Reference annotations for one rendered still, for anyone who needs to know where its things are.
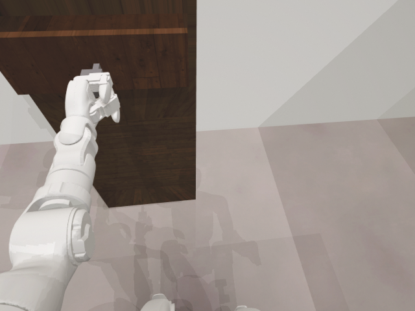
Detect handle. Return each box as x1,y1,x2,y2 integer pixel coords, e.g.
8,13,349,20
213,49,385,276
80,63,103,97

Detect cabinet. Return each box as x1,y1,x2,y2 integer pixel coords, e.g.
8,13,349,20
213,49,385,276
0,0,196,208

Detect left robot hand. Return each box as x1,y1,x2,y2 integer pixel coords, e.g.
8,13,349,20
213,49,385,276
65,72,120,128

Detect robot left upper arm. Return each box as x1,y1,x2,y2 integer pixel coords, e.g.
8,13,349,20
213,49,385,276
0,207,95,311

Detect drawer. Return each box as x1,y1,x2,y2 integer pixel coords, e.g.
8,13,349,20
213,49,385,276
0,14,189,95

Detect left robot shin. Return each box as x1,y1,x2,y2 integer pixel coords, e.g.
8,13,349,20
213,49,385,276
152,294,169,301

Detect robot left forearm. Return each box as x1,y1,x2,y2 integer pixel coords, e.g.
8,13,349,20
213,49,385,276
9,116,98,266

